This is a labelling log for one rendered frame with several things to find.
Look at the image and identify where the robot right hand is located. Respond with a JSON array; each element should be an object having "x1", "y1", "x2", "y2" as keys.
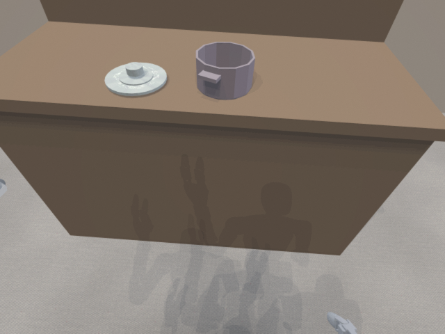
[{"x1": 327, "y1": 312, "x2": 357, "y2": 334}]

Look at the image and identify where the pot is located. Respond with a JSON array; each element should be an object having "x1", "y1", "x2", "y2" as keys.
[{"x1": 196, "y1": 42, "x2": 255, "y2": 100}]

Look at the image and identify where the table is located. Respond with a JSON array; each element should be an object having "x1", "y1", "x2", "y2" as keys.
[{"x1": 0, "y1": 0, "x2": 445, "y2": 255}]

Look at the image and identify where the knob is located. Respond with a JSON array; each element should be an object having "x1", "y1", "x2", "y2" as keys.
[{"x1": 125, "y1": 62, "x2": 143, "y2": 77}]

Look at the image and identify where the lid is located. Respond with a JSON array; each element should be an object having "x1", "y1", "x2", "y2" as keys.
[{"x1": 105, "y1": 63, "x2": 167, "y2": 96}]

